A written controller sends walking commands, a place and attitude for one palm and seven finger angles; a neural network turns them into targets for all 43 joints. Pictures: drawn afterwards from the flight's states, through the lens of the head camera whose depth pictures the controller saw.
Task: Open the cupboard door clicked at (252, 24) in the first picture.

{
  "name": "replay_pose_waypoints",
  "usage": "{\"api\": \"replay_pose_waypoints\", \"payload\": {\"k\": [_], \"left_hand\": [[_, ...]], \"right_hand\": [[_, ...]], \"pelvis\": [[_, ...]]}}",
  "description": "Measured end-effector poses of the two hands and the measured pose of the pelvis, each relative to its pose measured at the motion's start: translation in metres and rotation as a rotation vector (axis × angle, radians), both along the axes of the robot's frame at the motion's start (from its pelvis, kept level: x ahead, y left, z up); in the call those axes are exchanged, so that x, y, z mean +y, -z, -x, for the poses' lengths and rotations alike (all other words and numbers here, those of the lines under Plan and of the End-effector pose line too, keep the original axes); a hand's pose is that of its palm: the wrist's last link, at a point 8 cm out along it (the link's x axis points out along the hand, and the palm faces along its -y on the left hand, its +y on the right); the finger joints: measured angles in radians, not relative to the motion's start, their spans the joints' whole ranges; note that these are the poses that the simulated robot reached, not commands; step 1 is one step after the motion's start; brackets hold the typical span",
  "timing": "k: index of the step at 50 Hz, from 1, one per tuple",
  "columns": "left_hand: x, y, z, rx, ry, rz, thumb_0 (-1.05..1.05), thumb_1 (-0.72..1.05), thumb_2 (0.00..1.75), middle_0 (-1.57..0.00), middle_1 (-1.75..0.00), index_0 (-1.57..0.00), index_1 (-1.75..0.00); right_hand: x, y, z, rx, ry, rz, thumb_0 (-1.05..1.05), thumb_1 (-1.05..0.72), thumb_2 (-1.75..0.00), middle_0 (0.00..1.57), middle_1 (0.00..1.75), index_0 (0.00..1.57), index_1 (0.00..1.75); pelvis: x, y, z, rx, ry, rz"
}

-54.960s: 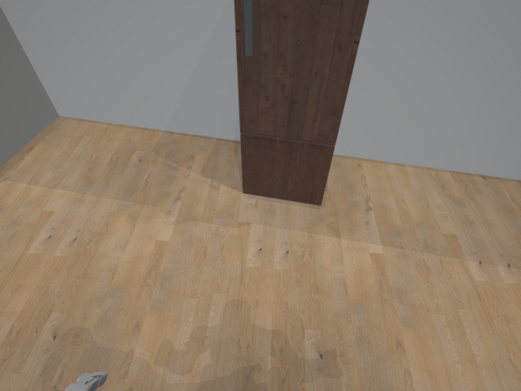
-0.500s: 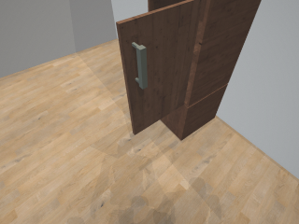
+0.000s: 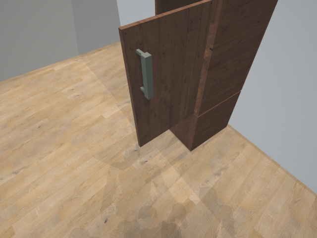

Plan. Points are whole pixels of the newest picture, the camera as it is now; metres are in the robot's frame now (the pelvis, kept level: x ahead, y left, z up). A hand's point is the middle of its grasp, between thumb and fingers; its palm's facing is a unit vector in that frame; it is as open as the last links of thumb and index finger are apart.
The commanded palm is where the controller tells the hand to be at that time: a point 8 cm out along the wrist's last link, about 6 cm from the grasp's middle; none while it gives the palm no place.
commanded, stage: look to check the result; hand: left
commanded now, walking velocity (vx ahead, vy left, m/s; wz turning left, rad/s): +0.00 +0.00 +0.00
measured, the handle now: (144, 74) +0.59 +0.09 +0.09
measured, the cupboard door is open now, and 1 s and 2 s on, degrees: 91 91 91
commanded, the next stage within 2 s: stand and wait in 0.46 s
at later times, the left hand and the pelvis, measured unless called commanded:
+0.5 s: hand out of the picture +0.05 +0.18 -0.17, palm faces +0.02 -0.97 -0.25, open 7.4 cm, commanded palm none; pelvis +0.02 -0.02 +0.00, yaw +0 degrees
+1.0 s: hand out of the picture +0.07 +0.19 -0.16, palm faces +0.00 -0.96 -0.27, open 7.4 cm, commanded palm none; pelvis +0.03 -0.01 +0.00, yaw -1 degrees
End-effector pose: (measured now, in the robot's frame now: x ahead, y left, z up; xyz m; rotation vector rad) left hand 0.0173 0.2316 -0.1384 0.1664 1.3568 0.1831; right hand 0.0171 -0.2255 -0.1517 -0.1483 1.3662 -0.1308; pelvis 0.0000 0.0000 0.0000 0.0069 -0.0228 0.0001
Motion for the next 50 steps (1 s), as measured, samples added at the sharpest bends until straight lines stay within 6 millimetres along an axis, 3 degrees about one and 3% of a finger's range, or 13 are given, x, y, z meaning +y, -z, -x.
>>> {"api": "replay_pose_waypoints", "payload": {"k": [11, 34, 50], "left_hand": [[0.001, -0.003, 0.001, 0.034, -0.004, -0.024, 0.0, 0.91, 0.9, -0.2, -0.29, -0.2, -0.3], [-0.002, -0.006, -0.039, -0.029, 0.03, -0.035, 0.0, 0.91, 0.9, -0.2, -0.29, -0.2, -0.3], [0.01, -0.009, -0.047, -0.034, 0.042, -0.048, 0.0, 0.91, 0.9, -0.2, -0.29, -0.2, -0.3]], "right_hand": [[-0.012, 0.0, -0.01, 0.016, -0.006, 0.006, 0.0, -0.91, -0.9, 0.2, 0.3, 0.2, 0.3], [-0.033, -0.005, -0.026, 0.003, 0.002, 0.039, 0.0, -0.91, -0.9, 0.2, 0.3, 0.2, 0.3], [-0.038, -0.009, -0.035, -0.012, 0.002, 0.061, 0.0, -0.91, -0.9, 0.2, 0.3, 0.2, 0.3]], "pelvis": [[-0.008, -0.001, -0.009, 0.002, 0.002, 0.0], [-0.017, -0.002, -0.022, 0.002, 0.011, 0.001], [-0.013, -0.003, -0.026, 0.002, 0.018, 0.003]]}}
